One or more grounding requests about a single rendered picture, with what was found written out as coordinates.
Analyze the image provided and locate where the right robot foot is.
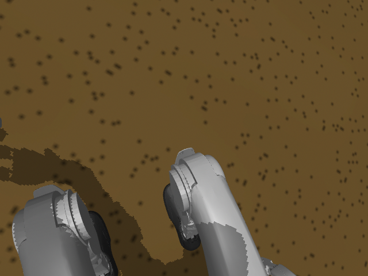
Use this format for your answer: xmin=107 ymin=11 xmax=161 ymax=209
xmin=163 ymin=183 xmax=201 ymax=251

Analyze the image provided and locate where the left robot foot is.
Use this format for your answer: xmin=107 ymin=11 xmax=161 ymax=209
xmin=89 ymin=211 xmax=118 ymax=276

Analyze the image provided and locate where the right robot hand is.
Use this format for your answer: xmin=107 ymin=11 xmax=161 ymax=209
xmin=261 ymin=257 xmax=296 ymax=276

